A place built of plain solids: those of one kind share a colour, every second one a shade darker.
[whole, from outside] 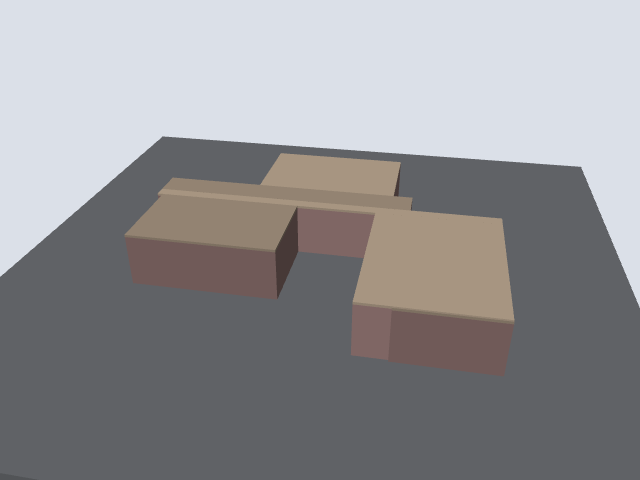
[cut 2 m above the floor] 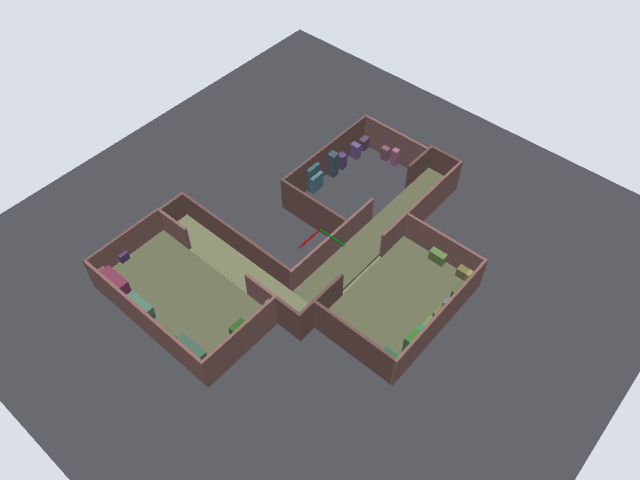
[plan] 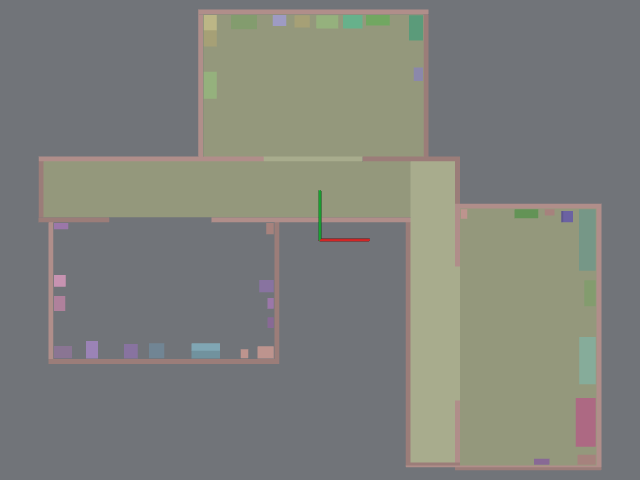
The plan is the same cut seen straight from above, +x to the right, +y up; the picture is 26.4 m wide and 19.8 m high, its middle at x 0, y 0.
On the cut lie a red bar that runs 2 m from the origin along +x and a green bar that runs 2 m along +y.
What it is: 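One storey of an old house, long lived in; a hall and three lower rooms beside it, each open to the hall along a stretch without wall, rail or kerb; a room's floor lies below the hall's by a bare drop, by one riser or not at all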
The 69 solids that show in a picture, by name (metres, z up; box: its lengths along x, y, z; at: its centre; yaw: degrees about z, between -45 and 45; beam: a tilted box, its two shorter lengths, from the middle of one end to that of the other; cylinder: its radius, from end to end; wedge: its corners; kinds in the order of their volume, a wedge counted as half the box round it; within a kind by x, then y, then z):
{
 "floor_1": {"box": [15.14, 2.31, 0.83], "at": [-3.84, 2.09, 0.37]},
 "floor_2": {"box": [4.08, 0.2, 0.65], "at": [-0.28, 3.35, 0.28]},
 "floor_3": {"box": [9.1, 5.86, 0.65], "at": [-0.27, 6.38, 0.28]},
 "floor_4": {"box": [1.84, 12.42, 0.83], "at": [4.65, -2.96, 0.37]},
 "floor_5": {"box": [0.2, 5.53, 0.83], "at": [5.67, -3.85, 0.37]},
 "floor_6": {"box": [5.64, 10.6, 0.83], "at": [8.59, -4.0, 0.37]},
 "wall_1": {"box": [0.2, 2.31, 3.44], "at": [-11.51, 2.09, 1.67]},
 "wall_2": {"box": [0.2, 5.65, 3.44], "at": [-11.1, -2.09, 1.67]},
 "wall_3": {"box": [2.92, 0.2, 3.44], "at": [-10.15, 0.83, 1.67]},
 "wall_4": {"box": [9.29, 0.2, 3.44], "at": [-6.96, 3.35, 1.67]},
 "wall_5": {"box": [9.52, 0.2, 3.44], "at": [-6.44, -5.01, 1.67]},
 "wall_6": {"box": [0.2, 5.86, 3.44], "at": [-4.92, 6.38, 1.67]},
 "wall_7": {"box": [0.2, 5.65, 3.44], "at": [-1.78, -2.09, 1.67]},
 "wall_8": {"box": [8.21, 0.2, 3.44], "at": [-0.37, 0.83, 1.67]},
 "wall_9": {"box": [9.5, 0.2, 3.44], "at": [-0.27, 9.41, 1.67]},
 "wall_10": {"box": [0.2, 9.91, 3.44], "at": [3.64, -4.22, 1.67]},
 "wall_11": {"box": [4.01, 0.2, 3.44], "at": [3.77, 3.35, 1.67]},
 "wall_12": {"box": [0.2, 5.86, 3.44], "at": [4.38, 6.38, 1.67]},
 "wall_13": {"box": [2.24, 0.13, 3.44], "at": [4.65, -9.24, 1.67]},
 "wall_14": {"box": [0.2, 2.56, 3.44], "at": [5.67, -7.9, 1.67]},
 "wall_15": {"box": [0.2, 2.39, 3.44], "at": [5.67, 0.1, 1.67]},
 "wall_16": {"box": [0.2, 1.75, 3.44], "at": [5.67, 2.37, 1.67]},
 "wall_17": {"box": [8.07, 0.07, 3.44], "at": [7.57, -9.34, 1.67]},
 "wall_18": {"box": [6.04, 0.13, 3.44], "at": [8.59, -9.44, 1.67]},
 "wall_19": {"box": [6.04, 0.2, 3.44], "at": [8.59, 1.4, 1.67]},
 "wall_20": {"box": [0.2, 10.6, 3.44], "at": [11.51, -4.0, 1.67]},
 "roof_1": {"box": [9.52, 5.85, 0.16], "at": [-6.44, -2.19, 3.47]},
 "roof_2": {"box": [17.38, 1.95, 0.16], "at": [-2.92, 2.47, 3.47]},
 "roof_3": {"box": [9.5, 6.06, 0.16], "at": [-0.27, 6.48, 3.47]},
 "roof_4": {"box": [23.22, 0.76, 0.16], "at": [0.0, 1.12, 3.47]},
 "roof_5": {"box": [8.07, 10.11, 0.16], "at": [7.57, -4.32, 3.47]},
 "roof_6": {"box": [6.04, 0.13, 0.16], "at": [8.59, -9.44, 3.47]},
 "workbench_1": {"box": [0.83, 2.01, 1.38], "at": [10.96, -7.52, 1.47]},
 "trunk_1": {"box": [0.54, 1.11, 0.79], "at": [-4.53, 6.38, 1.0]},
 "trunk_2": {"box": [1.08, 0.58, 0.67], "at": [-3.13, 8.99, 0.94]},
 "trunk_3": {"box": [0.91, 0.55, 0.78], "at": [0.3, 9.0, 1.0]},
 "trunk_4": {"box": [0.48, 1.07, 0.65], "at": [11.14, -2.19, 1.1]},
 "metal_shelving_1": {"box": [0.98, 0.43, 1.97], "at": [2.39, 9.06, 1.59]},
 "metal_shelving_2": {"box": [0.99, 0.37, 1.93], "at": [8.51, 1.08, 1.75]},
 "desk_1": {"box": [0.69, 1.98, 0.49], "at": [11.03, -0.28, 1.73]},
 "desk_2": {"box": [0.69, 0.56, 0.52], "at": [11.03, 0.99, 1.04]},
 "desk_3": {"box": [0.69, 1.95, 0.49], "at": [11.04, -4.97, 1.72]},
 "chest_drawers_1": {"box": [0.8, 0.55, 1.09], "at": [1.35, 9.0, 1.15]},
 "chest_drawers_2": {"box": [0.58, 1.05, 1.44], "at": [3.96, 8.75, 1.32]},
 "kitchen_run_1": {"box": [1.18, 0.31, 2.14], "at": [-4.71, -4.73, 1.02]},
 "kitchen_run_2": {"box": [1.18, 0.31, 1.48], "at": [-4.71, -4.42, 0.69]},
 "cooker_1": {"box": [0.51, 0.72, 1.29], "at": [-9.4, -4.53, 0.59]},
 "cooker_2": {"box": [0.57, 0.6, 1.29], "at": [-7.8, -4.58, 0.59]},
 "cooker_3": {"box": [0.6, 0.5, 1.27], "at": [-2.21, -1.9, 0.59]},
 "tall_odds_1": {"box": [0.31, 0.38, 0.73], "at": [-3.12, -4.69, 0.32]},
 "tall_odds_2": {"box": [0.68, 0.51, 0.69], "at": [-2.25, -4.63, 0.3]},
 "tall_odds_3": {"box": [0.31, 0.47, 1.81], "at": [-2.06, 0.47, 0.85]},
 "tall_odds_4": {"box": [0.27, 0.4, 1.36], "at": [5.94, 1.07, 1.46]},
 "tall_odds_5": {"box": [0.4, 0.26, 1.27], "at": [9.47, 1.14, 1.42]},
 "tall_odds_6": {"box": [0.76, 0.41, 0.74], "at": [11.0, -9.07, 1.15]},
 "fridge_1": {"box": [0.63, 0.63, 2.11], "at": [-6.74, -4.57, 1.01]},
 "carton_stack_1": {"box": [0.54, 0.67, 0.72], "at": [-4.52, 8.32, 0.96]},
 "carton_stack_2": {"box": [0.54, 0.63, 0.73], "at": [-4.52, 8.96, 0.97]},
 "carton_stack_3": {"box": [0.63, 0.52, 0.78], "at": [-0.73, 9.02, 0.99]},
 "pet_corner_1": {"box": [0.46, 0.62, 1.13], "at": [-10.74, -2.62, 0.51]},
 "pet_corner_2": {"box": [0.49, 0.49, 1.49], "at": [-10.73, -1.68, 0.69]},
 "crate_stack_1": {"box": [0.56, 0.45, 0.85], "at": [-1.67, 9.05, 1.03]},
 "crate_stack_2": {"box": [0.39, 0.56, 1.16], "at": [4.06, 6.84, 1.18]},
 "washing_machine_1": {"box": [0.75, 0.52, 1.04], "at": [-10.6, -4.63, 0.47]},
 "radiator_1": {"box": [0.6, 0.26, 0.68], "at": [-10.68, 0.58, 0.29]},
 "radiator_2": {"box": [0.26, 0.45, 0.69], "at": [-2.04, -3.41, 0.29]},
 "radiator_3": {"box": [0.26, 0.45, 0.71], "at": [-2.04, -2.62, 0.3]},
 "radiator_4": {"box": [0.64, 0.26, 0.63], "at": [9.15, -9.15, 1.1]},
 "dining_chair_1": {"box": [0.4, 0.47, 0.51], "at": [10.24, 0.96, 1.04]}
}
